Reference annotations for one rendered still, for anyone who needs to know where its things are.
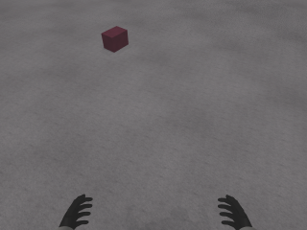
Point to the left robot hand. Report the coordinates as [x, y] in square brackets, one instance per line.
[72, 214]

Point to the carton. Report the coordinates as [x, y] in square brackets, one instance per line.
[115, 39]

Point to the right robot hand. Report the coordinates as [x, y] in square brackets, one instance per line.
[238, 214]

